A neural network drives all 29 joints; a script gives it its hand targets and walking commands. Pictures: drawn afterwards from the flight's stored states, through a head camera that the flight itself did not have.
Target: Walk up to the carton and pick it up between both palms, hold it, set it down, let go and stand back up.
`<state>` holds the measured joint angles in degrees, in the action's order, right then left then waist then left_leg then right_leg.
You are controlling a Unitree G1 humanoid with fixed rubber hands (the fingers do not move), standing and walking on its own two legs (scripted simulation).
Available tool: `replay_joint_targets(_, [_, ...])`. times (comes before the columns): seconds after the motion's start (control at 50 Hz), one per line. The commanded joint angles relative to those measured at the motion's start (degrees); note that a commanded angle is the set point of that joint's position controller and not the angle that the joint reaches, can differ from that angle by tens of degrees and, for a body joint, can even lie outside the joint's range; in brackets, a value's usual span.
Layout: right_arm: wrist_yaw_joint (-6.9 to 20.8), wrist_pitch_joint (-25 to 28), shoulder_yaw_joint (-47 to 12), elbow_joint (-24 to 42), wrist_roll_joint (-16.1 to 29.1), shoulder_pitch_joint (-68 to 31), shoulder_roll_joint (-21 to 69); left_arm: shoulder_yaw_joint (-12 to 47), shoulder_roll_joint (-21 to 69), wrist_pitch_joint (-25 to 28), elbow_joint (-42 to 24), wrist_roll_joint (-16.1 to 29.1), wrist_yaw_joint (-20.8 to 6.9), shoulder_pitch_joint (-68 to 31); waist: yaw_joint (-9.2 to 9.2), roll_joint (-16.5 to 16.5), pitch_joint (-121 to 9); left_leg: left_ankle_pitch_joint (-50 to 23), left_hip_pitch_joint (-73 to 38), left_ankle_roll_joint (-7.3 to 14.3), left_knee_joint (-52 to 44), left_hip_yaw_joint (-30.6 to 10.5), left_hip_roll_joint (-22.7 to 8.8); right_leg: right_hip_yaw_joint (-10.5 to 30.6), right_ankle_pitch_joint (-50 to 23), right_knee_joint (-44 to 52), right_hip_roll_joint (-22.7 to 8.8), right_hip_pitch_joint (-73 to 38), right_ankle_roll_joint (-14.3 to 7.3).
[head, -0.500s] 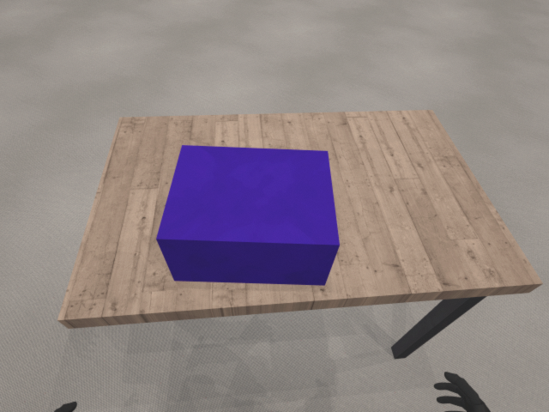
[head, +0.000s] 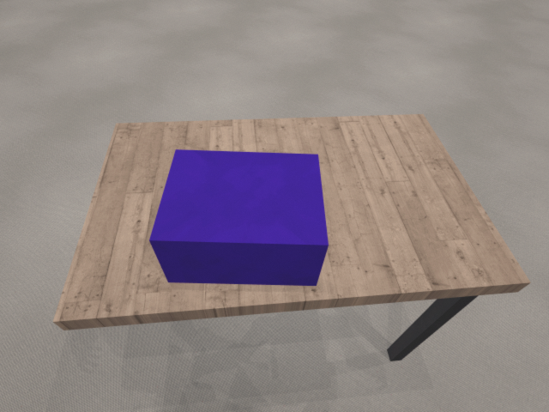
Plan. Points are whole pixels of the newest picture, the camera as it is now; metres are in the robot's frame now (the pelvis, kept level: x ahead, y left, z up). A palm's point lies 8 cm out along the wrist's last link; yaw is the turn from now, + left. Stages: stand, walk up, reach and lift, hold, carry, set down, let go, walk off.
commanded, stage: walk up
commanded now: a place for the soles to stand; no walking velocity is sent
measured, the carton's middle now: (245, 216) +0.47 +0.04 -0.05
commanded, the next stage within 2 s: stand in 0.48 s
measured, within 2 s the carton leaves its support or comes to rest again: neither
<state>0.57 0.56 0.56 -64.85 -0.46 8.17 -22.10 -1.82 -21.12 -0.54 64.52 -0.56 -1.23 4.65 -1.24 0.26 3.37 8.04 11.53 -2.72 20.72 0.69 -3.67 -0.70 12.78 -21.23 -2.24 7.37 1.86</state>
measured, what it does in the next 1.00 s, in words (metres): stands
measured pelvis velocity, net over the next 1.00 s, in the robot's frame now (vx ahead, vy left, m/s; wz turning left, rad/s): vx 0.02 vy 0.00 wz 0.02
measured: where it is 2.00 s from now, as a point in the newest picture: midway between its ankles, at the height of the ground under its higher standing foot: outside the picture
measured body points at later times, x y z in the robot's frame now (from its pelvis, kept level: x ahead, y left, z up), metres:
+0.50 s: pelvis +0.02 +0.00 +0.00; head +0.03 +0.00 +0.45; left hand +0.10 +0.32 -0.13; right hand +0.11 -0.30 -0.12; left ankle +0.03 +0.15 -0.75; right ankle -0.01 -0.14 -0.75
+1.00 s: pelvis +0.02 +0.00 +0.00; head +0.04 +0.00 +0.45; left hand +0.10 +0.31 -0.13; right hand +0.11 -0.31 -0.13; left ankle +0.03 +0.15 -0.74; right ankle -0.01 -0.14 -0.75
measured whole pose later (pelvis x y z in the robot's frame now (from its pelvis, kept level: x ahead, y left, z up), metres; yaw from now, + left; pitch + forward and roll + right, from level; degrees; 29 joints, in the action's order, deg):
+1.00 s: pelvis +0.02 +0.00 +0.00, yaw +1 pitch -1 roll +0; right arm 0.0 1.1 -0.2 -63.0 -0.6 6.3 -21.4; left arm -1.8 -21.0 -0.5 63.8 -0.4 -0.9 4.6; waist 0.0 0.1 2.3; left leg 9.2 9.5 -3.1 19.7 -0.5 -3.4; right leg -2.1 14.1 -19.6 -2.5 4.5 1.6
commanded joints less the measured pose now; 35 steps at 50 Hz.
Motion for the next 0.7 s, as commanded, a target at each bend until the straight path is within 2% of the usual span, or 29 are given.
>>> replay_joint_targets(0.0, [-0.90, 1.46, 1.53, 3.97, 0.32, -3.33, -11.61, -2.57, -12.70, 1.07, -3.60, 0.22, 0.79, -2.41, 1.12, -1.66, -6.94, -8.25, -4.08, 3.13, -1.93, -3.57, -4.21, 2.58, -6.26, 3.62, -5.09, -0.65, -3.00])
replay_joint_targets(0.04, [-0.94, 1.58, 1.52, 4.21, 0.39, -2.98, -11.60, -2.34, -12.67, 0.86, -3.08, 0.52, 0.88, -2.42, 0.92, -1.28, -6.36, -8.47, -3.34, 3.54, -1.99, -3.99, -4.17, 2.48, -6.39, 3.54, -5.02, -0.99, -2.93])
replay_joint_targets(0.06, [-1.09, 1.63, 1.44, 3.76, 0.29, -3.16, -12.04, -2.19, -11.83, 0.80, -3.13, 0.33, 0.67, -2.95, 1.34, 0.45, -5.34, -8.75, -1.83, 3.84, -2.11, -4.71, -4.34, 2.64, -5.33, 4.37, -4.98, -0.94, -2.66])
replay_joint_targets(0.08, [-1.06, 1.58, 1.53, 3.98, 0.30, -3.06, -12.04, -2.09, -11.96, 0.73, -3.17, 0.28, 0.58, -3.48, 0.78, -1.67, -6.70, -8.51, -3.85, 3.52, -2.22, -3.83, -4.37, 2.80, -6.00, 3.60, -5.28, -0.54, -2.92])
replay_joint_targets(0.12, [-1.12, 1.47, 1.52, 4.15, 0.02, -2.73, -12.19, -2.15, -11.73, 0.92, -3.19, 0.27, 0.66, -2.71, 0.85, -1.23, -5.80, -11.26, -3.08, 3.34, -2.21, -3.69, -4.42, 2.46, -7.27, 3.54, -5.26, -0.99, -3.02])
replay_joint_targets(0.14, [-1.18, 1.53, 1.76, 4.29, -0.07, -2.54, -12.50, -1.91, -11.76, 0.75, -3.09, 0.44, 0.65, -2.80, 1.03, -2.89, -5.87, -9.76, -3.22, 3.87, -2.04, -3.86, -4.24, 2.52, -6.60, 3.87, -5.20, -0.53, -2.67])
replay_joint_targets(0.16, [-1.10, 1.52, 1.73, 4.50, -0.28, -2.34, -12.51, -1.96, -11.86, 0.75, -3.10, 0.38, 0.69, -3.03, 0.77, -1.52, -6.43, -10.25, -3.50, 3.49, -2.21, -3.68, -4.44, 1.63, -6.19, 3.13, -5.26, -0.32, -2.98])
replay_joint_targets(0.18, [-1.04, 1.46, 1.90, 4.19, 0.22, -3.15, -12.42, -1.96, -11.76, 0.63, -2.47, 0.51, 0.82, -2.64, 1.28, -1.41, -5.30, -9.40, -3.84, 3.69, -1.94, -4.24, -4.25, 2.03, -6.01, 3.87, -5.09, 0.02, -2.90])
replay_joint_targets(0.2, [-1.06, 1.52, 1.50, 4.22, 0.13, -2.82, -11.78, -1.93, -12.20, 0.76, -3.03, 0.51, 0.48, -2.27, 1.27, -0.20, -7.90, -7.78, -5.70, 3.41, -2.15, -3.03, -4.83, 2.22, -4.71, 4.99, -5.53, -0.98, -2.83])
replay_joint_targets(0.22, [-0.99, 1.55, 1.87, 4.03, 0.03, -1.65, -12.16, -1.82, -11.84, 0.87, -3.04, 0.00, 0.48, -3.68, 0.32, 0.19, -8.05, -6.55, -5.47, 3.73, -2.75, -3.34, -4.30, 1.77, -2.80, 4.37, -4.99, -1.12, -2.77])
replay_joint_targets(0.26, [-1.11, 1.67, 1.26, 3.70, 0.21, -3.88, -11.43, -1.80, -11.93, 0.89, -2.93, 0.09, 0.72, -3.61, 1.25, 1.48, -4.62, -6.41, -4.17, 3.77, -3.19, -4.39, -4.49, 2.09, -1.47, 4.91, -4.91, 0.54, -2.45])
replay_joint_targets(0.28, [-1.00, 1.70, 1.41, 3.65, -0.03, -3.58, -12.32, -1.65, -11.81, 0.96, -2.65, 0.24, 0.61, -2.95, 0.98, -2.26, -4.86, -4.38, -3.07, 3.66, -4.02, -4.22, -4.09, 2.91, -1.64, 5.69, -4.83, -0.50, -2.21])
replay_joint_targets(0.3, [-0.97, 1.60, 1.09, 4.42, -0.11, -4.82, -11.27, -1.80, -12.06, 1.04, -2.86, 0.37, 0.63, -2.72, 1.66, -1.89, -4.01, -4.82, -2.78, 3.50, -3.37, -3.67, -4.10, 3.48, -1.61, 5.70, -5.88, 0.10, -2.45])
replay_joint_targets(0.32, [-0.90, 1.71, 1.28, 4.21, -0.07, -4.67, -12.11, -1.81, -11.68, 1.05, -2.36, 0.18, 0.71, -2.78, 0.84, -2.03, -4.92, -5.35, -3.42, 3.67, -3.17, -4.27, -3.72, 2.75, -1.31, 5.59, -5.19, -0.11, -2.39])
replay_joint_targets(0.38, [-0.91, 1.70, 1.48, 3.57, -0.04, -3.54, -11.93, -1.85, -12.29, 1.26, -2.63, 0.14, 0.67, -3.34, 0.46, 0.10, -3.97, -6.08, -3.64, 3.23, -3.06, -3.95, -3.45, 2.39, -2.54, 6.21, -4.82, 0.55, -2.33])
replay_joint_targets(0.4, [-0.81, 1.88, 1.60, 3.97, -0.14, -4.36, -11.92, -2.09, -12.04, 1.28, -2.72, 0.16, 0.74, -3.38, 1.02, -0.71, -4.32, -8.07, -3.75, 3.45, -2.80, -4.33, -4.01, 2.41, -5.02, 5.77, -5.28, 0.38, -2.72])
replay_joint_targets(0.44, [-0.93, 1.96, 1.61, 4.01, -0.13, -4.29, -12.48, -1.64, -12.02, 1.19, -2.30, 0.27, 0.62, -2.42, 0.71, -0.45, -5.10, -8.74, -4.69, 3.36, -2.91, -3.56, -4.20, 2.29, -4.49, 5.41, -5.20, -0.18, -1.97])
replay_joint_targets(0.5, [-1.14, 2.04, 1.54, 4.10, -0.07, -3.52, -12.28, -1.95, -12.14, 1.39, -2.32, 0.26, 0.82, -2.80, 0.95, -0.69, -6.64, -11.58, -5.39, 3.38, -2.40, -3.96, -3.73, 1.59, -6.93, 4.85, -5.55, -1.96, -2.25])
replay_joint_targets(0.54, [-1.11, 1.97, 1.64, 3.88, -0.10, -3.90, -12.13, -1.77, -12.33, 1.46, -3.04, 0.34, 0.87, -2.41, 1.24, 0.88, -7.06, -13.20, -5.71, 3.68, -2.13, -3.76, -4.68, 1.59, -9.21, 3.77, -5.81, -2.28, -2.11])
replay_joint_targets(0.56, [-1.01, 1.86, 1.50, 4.27, 0.18, -3.50, -11.28, -2.07, -12.29, 1.38, -2.65, 0.53, 0.96, -1.70, 1.11, -0.41, -7.11, -13.47, -6.47, 3.16, -2.56, -3.20, -4.36, 1.86, -9.41, 3.69, -5.42, -1.67, -2.21])
replay_joint_targets(0.58, [-1.15, 1.79, 1.54, 4.69, -0.02, -4.11, -11.64, -2.20, -12.06, 1.39, -2.93, 0.37, 0.93, -1.76, 0.98, -0.69, -7.76, -15.15, -5.77, 3.51, -1.40, -3.23, -4.30, 1.61, -11.31, 3.86, -5.64, -2.81, -2.24])
replay_joint_targets(0.6, [-1.13, 1.56, 1.53, 3.70, 0.16, -3.72, -11.61, -2.03, -12.71, 1.15, -3.06, 0.53, 0.94, -2.03, 1.27, -1.30, -7.34, -12.84, -5.22, 2.81, -1.49, -2.88, -3.95, 1.60, -10.35, 3.96, -5.56, -3.34, -2.08])
replay_joint_targets(0.62, [-1.35, 1.57, 1.46, 4.15, -0.16, -4.22, -11.79, -2.17, -12.38, 1.11, -3.58, 0.30, 0.98, -1.51, 1.15, -1.64, -6.58, -13.00, -4.93, 3.55, -1.16, -2.72, -3.79, 1.50, -11.29, 4.27, -6.01, -2.63, -2.36])
replay_joint_targets(0.66, [-1.30, 1.56, 1.41, 4.41, 0.20, -3.87, -10.93, -1.98, -12.20, 1.16, -2.86, 0.32, 1.08, -1.93, 1.31, 1.91, -5.70, -13.04, -5.52, 3.21, -1.52, -3.56, -3.87, 0.71, -11.12, 4.32, -5.55, -1.42, -2.48])
replay_joint_targets(0.68, [-1.34, 1.46, 1.52, 4.35, 0.06, -4.42, -11.26, -2.09, -11.98, 1.14, -3.10, 0.35, 1.13, -1.53, 1.60, 0.44, -4.74, -11.04, -4.23, 3.65, -1.67, -3.40, -3.96, 2.18, -10.19, 4.99, -5.98, -1.73, -2.54])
